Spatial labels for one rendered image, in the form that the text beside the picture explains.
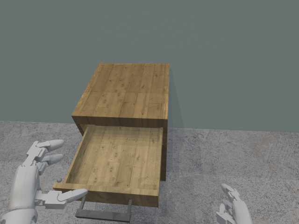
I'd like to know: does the drawer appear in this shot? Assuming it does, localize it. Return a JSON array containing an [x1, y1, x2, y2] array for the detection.
[[52, 125, 163, 208]]

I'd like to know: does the right robot hand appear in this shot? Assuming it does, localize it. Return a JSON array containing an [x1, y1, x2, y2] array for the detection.
[[216, 183, 253, 224]]

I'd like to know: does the left robot hand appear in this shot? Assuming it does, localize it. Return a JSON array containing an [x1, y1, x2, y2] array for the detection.
[[9, 140, 88, 212]]

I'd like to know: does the left robot forearm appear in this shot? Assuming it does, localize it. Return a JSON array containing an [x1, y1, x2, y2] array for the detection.
[[0, 208, 38, 224]]

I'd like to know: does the handle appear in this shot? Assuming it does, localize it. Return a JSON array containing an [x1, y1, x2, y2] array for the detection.
[[75, 196, 132, 223]]

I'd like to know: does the cabinet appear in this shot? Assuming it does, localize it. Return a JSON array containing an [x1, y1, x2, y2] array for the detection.
[[71, 63, 170, 181]]

